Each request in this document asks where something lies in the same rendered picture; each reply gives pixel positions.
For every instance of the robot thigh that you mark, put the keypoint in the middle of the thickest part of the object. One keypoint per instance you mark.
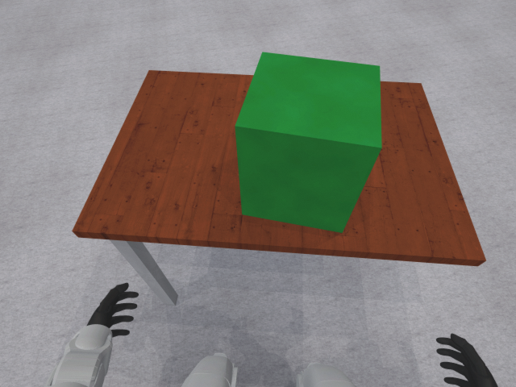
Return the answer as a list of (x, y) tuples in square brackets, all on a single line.
[(213, 371), (322, 375)]

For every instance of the left robot forearm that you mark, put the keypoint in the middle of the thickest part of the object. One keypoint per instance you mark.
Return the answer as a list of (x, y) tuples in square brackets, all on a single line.
[(86, 359)]

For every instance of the robot right thigh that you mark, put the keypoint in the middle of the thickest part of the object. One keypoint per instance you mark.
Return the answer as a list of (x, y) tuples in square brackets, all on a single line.
[(322, 375)]

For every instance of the right robot hand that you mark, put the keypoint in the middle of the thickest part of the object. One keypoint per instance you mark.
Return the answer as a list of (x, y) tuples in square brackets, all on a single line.
[(474, 369)]

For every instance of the left robot hand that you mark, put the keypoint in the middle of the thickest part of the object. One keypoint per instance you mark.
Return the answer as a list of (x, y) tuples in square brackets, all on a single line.
[(108, 307)]

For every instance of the robot left thigh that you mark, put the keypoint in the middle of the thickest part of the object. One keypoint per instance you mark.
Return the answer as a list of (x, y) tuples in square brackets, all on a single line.
[(213, 371)]

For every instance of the carton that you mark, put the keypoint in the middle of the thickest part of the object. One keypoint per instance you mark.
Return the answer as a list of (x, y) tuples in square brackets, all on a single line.
[(307, 137)]

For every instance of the table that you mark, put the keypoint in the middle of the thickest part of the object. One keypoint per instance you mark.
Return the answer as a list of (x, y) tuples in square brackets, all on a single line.
[(172, 177)]

